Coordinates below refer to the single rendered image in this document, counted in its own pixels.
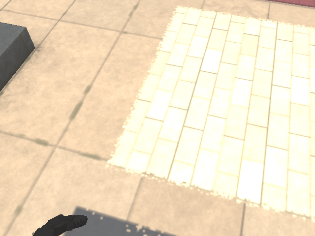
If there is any left robot hand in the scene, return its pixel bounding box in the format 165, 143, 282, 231
32, 214, 88, 236

